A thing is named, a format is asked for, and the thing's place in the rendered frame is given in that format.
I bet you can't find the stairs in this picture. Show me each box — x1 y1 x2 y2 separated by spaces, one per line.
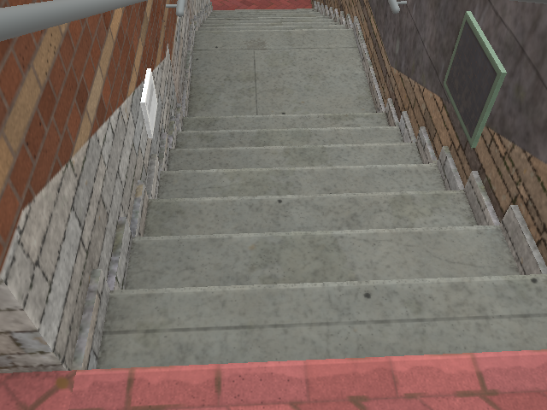
198 9 346 31
97 112 547 369

